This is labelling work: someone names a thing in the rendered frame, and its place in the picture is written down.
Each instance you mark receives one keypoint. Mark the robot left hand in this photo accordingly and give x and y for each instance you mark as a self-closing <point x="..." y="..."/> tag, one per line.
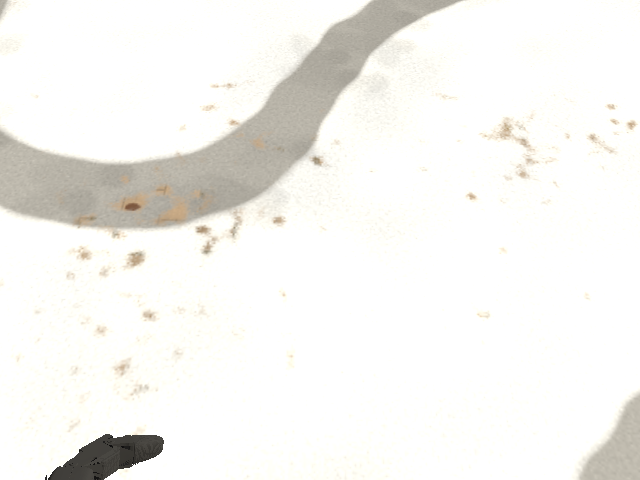
<point x="104" y="456"/>

